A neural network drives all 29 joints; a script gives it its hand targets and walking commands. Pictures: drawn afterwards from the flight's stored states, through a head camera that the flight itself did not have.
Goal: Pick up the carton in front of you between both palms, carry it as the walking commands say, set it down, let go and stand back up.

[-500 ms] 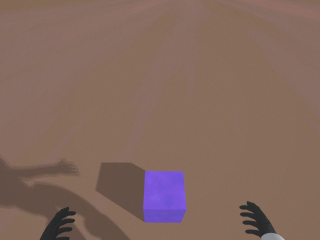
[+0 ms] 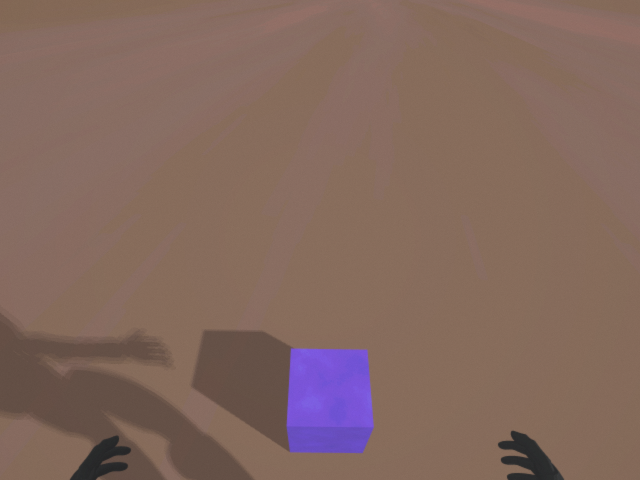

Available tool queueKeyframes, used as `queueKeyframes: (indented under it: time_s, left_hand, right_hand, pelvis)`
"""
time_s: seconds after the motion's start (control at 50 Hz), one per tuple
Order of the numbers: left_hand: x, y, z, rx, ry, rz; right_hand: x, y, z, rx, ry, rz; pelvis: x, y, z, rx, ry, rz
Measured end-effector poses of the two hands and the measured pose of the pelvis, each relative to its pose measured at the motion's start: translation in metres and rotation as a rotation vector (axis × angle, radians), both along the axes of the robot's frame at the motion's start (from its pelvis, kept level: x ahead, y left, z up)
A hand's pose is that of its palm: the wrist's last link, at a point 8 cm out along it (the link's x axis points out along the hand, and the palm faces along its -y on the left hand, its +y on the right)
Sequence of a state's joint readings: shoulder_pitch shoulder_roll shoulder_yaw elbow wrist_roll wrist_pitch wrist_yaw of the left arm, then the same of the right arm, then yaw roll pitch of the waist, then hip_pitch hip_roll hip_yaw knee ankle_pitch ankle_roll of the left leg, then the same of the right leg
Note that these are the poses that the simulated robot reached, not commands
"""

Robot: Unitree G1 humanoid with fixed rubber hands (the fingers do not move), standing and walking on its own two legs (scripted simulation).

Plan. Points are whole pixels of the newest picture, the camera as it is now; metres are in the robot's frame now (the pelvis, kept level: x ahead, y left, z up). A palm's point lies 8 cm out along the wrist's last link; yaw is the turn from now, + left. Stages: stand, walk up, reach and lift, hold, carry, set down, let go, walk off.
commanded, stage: stand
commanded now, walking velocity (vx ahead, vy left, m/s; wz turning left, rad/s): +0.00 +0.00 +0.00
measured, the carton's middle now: (327, 402) +0.43 -0.04 -0.65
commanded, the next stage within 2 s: none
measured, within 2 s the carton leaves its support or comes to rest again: neither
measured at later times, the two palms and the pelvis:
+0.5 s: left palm out of the picture +0.09 +0.30 -0.09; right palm out of the picture +0.09 -0.30 -0.09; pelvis -0.02 +0.00 +0.01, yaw +0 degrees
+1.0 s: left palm out of the picture +0.07 +0.31 -0.09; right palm out of the picture +0.06 -0.31 -0.10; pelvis -0.03 +0.00 +0.01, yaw -1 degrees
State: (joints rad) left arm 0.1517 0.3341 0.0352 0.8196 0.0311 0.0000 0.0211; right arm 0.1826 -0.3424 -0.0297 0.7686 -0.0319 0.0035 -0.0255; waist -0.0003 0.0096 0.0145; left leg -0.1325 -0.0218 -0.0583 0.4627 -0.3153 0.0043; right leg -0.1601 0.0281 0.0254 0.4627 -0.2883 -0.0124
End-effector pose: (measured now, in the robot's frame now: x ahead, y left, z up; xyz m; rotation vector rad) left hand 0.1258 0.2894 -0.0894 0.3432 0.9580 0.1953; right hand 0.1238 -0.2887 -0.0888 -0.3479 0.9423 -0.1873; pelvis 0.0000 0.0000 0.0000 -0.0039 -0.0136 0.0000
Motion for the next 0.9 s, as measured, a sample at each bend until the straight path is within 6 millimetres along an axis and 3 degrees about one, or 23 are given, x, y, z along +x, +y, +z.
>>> queueKeyframes:
  time_s: [0.58, 0.9]
  left_hand:
    - [-0.043, 0.013, -0.004, 0.014, 0.097, 0.021]
    - [-0.053, 0.018, -0.004, 0.021, 0.131, 0.024]
  right_hand:
    - [-0.044, -0.014, -0.005, -0.018, 0.097, -0.028]
    - [-0.058, -0.018, -0.007, -0.021, 0.136, -0.042]
  pelvis:
    - [-0.02, 0.001, 0.006, 0.003, -0.028, -0.01]
    - [-0.026, 0.001, 0.007, 0.004, -0.031, -0.014]
